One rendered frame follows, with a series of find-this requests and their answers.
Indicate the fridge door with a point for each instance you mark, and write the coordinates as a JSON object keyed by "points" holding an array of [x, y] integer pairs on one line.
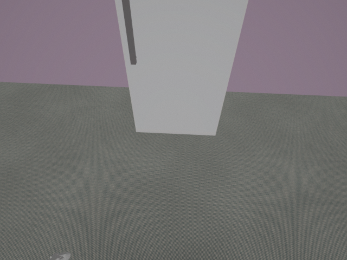
{"points": [[184, 51]]}

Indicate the handle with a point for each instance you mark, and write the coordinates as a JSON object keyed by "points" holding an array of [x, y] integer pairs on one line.
{"points": [[129, 31]]}

